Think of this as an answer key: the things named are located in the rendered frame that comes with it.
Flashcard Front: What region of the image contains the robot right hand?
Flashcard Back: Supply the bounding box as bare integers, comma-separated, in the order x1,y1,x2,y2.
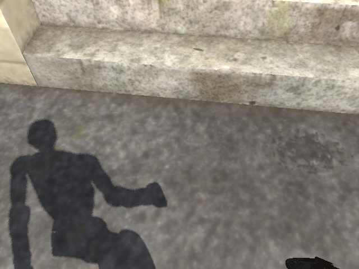
286,257,339,269

